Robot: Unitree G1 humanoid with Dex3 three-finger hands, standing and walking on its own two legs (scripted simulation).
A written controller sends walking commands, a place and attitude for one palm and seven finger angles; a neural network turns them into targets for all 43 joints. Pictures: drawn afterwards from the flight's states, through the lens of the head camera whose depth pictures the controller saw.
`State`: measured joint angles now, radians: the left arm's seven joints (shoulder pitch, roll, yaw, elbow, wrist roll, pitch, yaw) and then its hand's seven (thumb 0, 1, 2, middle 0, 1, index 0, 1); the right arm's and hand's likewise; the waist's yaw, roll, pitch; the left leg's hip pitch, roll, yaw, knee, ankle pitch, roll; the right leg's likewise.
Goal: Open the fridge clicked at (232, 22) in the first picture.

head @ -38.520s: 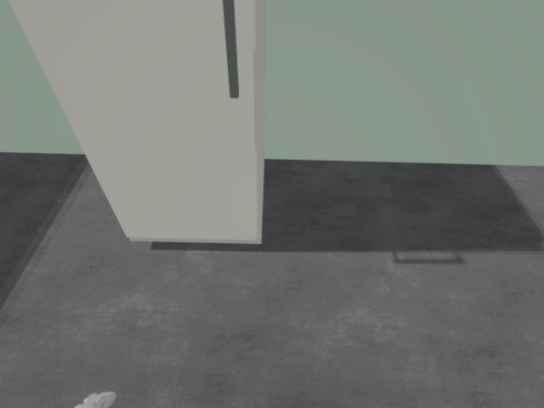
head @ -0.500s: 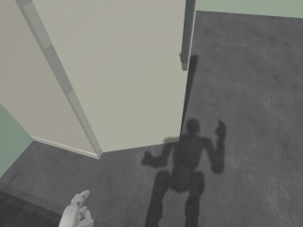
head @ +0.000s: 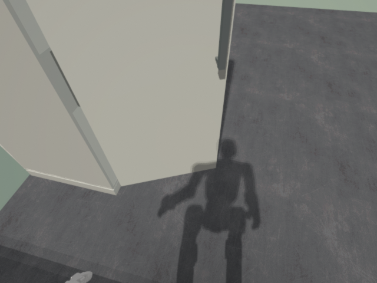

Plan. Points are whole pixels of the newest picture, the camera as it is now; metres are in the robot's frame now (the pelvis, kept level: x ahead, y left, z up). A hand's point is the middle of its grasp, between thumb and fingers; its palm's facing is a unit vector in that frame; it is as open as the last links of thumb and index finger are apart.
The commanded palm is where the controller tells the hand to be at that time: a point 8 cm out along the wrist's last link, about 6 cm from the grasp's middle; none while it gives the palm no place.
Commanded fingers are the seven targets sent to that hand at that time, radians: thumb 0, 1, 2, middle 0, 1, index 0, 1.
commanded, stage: let the arm hang, fingers relaxed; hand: right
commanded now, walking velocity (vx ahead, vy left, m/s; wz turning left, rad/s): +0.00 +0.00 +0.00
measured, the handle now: (224, 7) +0.78 -0.03 +0.22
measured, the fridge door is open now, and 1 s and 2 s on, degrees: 64 64 64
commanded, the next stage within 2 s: look to check the result in 0.78 s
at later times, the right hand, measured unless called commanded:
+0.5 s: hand out of the picture +0.02 -0.23 -0.15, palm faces -0.05 +0.97 -0.24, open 7.4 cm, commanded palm none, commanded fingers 0.00 -0.90 -0.90 0.20 0.30 0.20 0.30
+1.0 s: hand out of the picture -0.01 -0.22 -0.16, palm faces -0.04 +0.98 -0.18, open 7.4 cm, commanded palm none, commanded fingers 0.00 -0.90 -0.90 0.20 0.30 0.20 0.30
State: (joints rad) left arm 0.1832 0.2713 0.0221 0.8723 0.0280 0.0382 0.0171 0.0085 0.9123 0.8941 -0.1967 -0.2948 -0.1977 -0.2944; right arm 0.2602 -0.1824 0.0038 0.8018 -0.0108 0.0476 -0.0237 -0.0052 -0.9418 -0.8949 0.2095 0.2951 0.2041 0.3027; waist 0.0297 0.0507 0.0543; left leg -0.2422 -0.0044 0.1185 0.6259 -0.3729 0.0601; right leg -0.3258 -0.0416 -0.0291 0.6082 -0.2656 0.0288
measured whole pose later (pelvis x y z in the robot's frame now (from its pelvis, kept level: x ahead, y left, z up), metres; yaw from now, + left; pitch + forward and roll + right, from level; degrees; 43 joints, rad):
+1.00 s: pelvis -0.01 -0.05 +0.02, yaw +3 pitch -1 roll +0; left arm 0.26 0.14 0.01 1.13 0.02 0.01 0.03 0.01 0.92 0.89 -0.20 -0.29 -0.20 -0.29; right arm 0.29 -0.14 0.00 1.16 -0.02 0.00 -0.03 0.00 -0.91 -0.90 0.20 0.29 0.20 0.30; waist 0.01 -0.01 0.04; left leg -0.15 0.02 0.05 0.40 -0.23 -0.01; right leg -0.22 -0.01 -0.11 0.41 -0.17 -0.04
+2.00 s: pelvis +0.00 -0.04 +0.02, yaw +3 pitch -1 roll +0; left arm 0.24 0.15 0.01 1.14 0.01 0.01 0.03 0.00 0.92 0.89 -0.20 -0.29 -0.20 -0.29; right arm 0.26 -0.15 0.01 1.15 -0.01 -0.01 -0.03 0.00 -0.90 -0.90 0.20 0.29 0.20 0.30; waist 0.01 0.00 0.05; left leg -0.13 0.01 0.05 0.38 -0.23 0.00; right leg -0.20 -0.02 -0.10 0.39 -0.17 -0.03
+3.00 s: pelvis +0.02 -0.03 +0.02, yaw +3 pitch -1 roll +0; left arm 0.25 0.14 0.01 1.15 0.01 0.00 0.04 0.01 0.92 0.89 -0.20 -0.29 -0.20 -0.29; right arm 0.26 -0.15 0.01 1.16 -0.01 -0.01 -0.03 0.00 -0.90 -0.90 0.20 0.29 0.20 0.30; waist 0.01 0.00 0.05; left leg -0.10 0.00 0.05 0.37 -0.24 0.01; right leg -0.18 -0.02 -0.10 0.38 -0.18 -0.02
